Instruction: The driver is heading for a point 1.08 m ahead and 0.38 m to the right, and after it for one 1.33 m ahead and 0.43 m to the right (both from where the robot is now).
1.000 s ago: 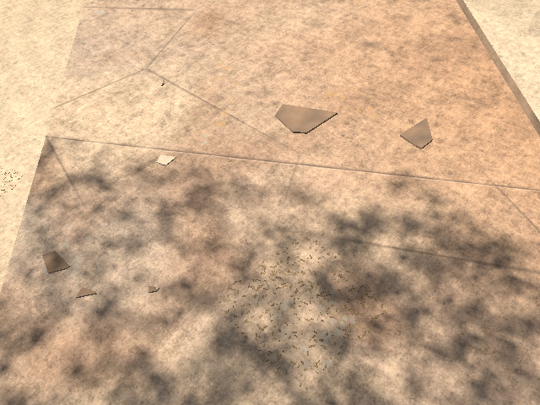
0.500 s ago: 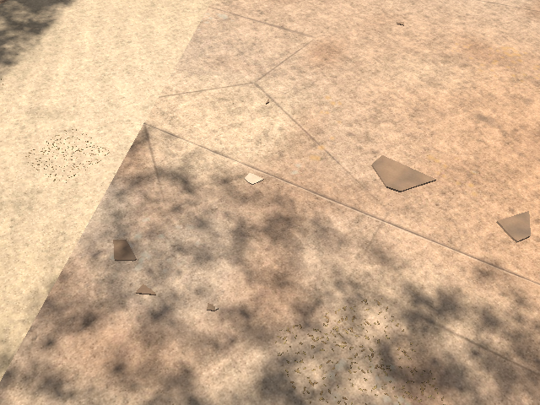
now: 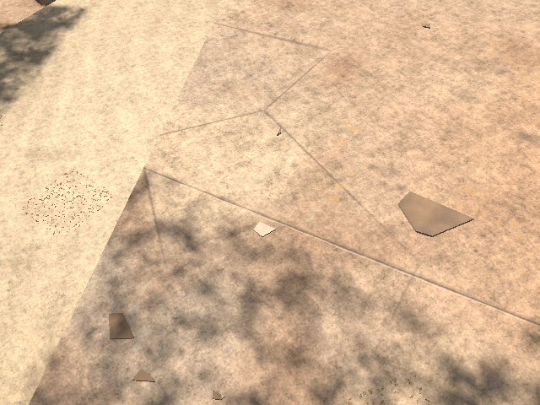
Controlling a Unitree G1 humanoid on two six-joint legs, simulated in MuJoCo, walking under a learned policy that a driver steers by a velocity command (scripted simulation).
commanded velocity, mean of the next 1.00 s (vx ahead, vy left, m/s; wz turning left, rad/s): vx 0.35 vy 0.00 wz -0.34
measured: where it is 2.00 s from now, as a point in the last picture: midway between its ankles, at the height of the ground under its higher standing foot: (364, 321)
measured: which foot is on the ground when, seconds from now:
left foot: up 0.00-0.32, down 0.34-0.82, up 0.84-1.00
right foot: down 0.00-0.36, up 0.38-0.80, down 0.82-1.00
